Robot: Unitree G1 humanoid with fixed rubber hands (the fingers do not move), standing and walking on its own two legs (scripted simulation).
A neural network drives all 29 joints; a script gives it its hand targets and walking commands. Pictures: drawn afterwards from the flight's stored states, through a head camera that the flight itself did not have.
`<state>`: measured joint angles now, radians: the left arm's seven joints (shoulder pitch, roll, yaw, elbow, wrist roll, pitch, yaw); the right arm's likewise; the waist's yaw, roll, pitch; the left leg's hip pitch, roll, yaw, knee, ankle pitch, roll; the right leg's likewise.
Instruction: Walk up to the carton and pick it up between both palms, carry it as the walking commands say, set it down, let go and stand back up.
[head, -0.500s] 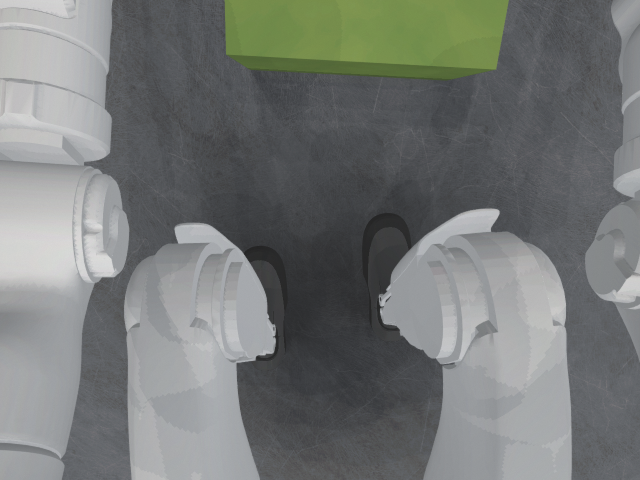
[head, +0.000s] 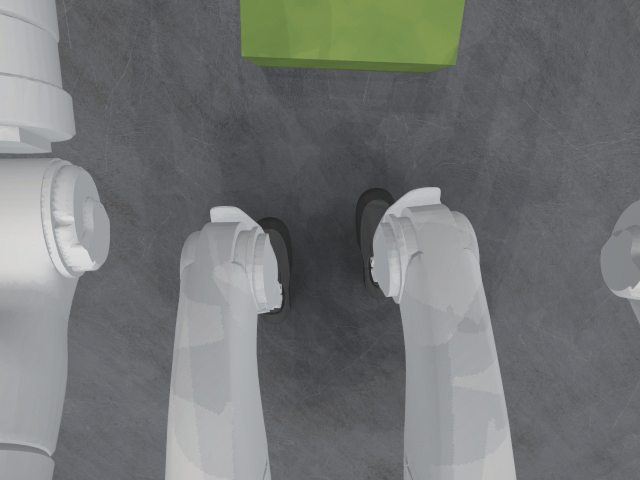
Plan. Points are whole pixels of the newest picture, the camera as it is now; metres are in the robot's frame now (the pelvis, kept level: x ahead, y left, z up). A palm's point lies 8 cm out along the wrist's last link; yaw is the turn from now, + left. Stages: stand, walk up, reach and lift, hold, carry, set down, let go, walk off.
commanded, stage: set down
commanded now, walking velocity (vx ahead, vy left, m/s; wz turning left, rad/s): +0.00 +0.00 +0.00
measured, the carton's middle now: out of the picture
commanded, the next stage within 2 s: let go in 0.66 s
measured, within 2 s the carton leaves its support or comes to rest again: neither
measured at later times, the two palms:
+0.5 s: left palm out of the picture +0.62 +0.15 +0.03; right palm out of the picture +0.55 -0.29 +0.04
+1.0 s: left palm out of the picture +0.52 +0.17 +0.07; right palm out of the picture +0.47 -0.28 +0.08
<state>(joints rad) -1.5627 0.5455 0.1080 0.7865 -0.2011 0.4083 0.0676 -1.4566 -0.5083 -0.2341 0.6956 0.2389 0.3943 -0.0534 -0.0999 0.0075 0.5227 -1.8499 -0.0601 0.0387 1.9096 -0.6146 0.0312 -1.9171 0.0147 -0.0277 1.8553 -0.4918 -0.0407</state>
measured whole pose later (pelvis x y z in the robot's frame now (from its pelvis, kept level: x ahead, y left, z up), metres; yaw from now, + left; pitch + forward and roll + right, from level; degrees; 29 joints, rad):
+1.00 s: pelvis +0.04 -0.01 +0.22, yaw -1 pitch +23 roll +1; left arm -1.00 0.34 0.20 0.52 -0.04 0.31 0.09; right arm -0.91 -0.44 -0.19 0.49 0.09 0.27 0.06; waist -0.06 0.01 0.53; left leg -1.05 -0.07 -0.03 0.98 -0.35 0.01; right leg -1.10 0.05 0.02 0.94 -0.25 -0.03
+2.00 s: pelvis +0.15 +0.02 +0.30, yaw -2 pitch -4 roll -1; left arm 0.24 0.20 0.05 0.43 0.00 0.11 -0.04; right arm 0.23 -0.21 -0.03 0.43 -0.03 0.13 0.06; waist -0.01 0.03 0.07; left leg -0.06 -0.05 -0.03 0.49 -0.35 0.06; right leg -0.12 0.05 0.05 0.46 -0.27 0.00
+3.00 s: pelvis +0.13 -0.01 +0.30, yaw -1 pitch -2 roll +0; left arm 0.21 0.36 0.05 0.90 0.02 -0.04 0.00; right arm 0.27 -0.37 -0.02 0.83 -0.03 -0.05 -0.02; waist 0.00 0.01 -0.08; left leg -0.11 -0.02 -0.06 0.44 -0.29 0.01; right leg -0.17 0.07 0.02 0.42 -0.22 -0.05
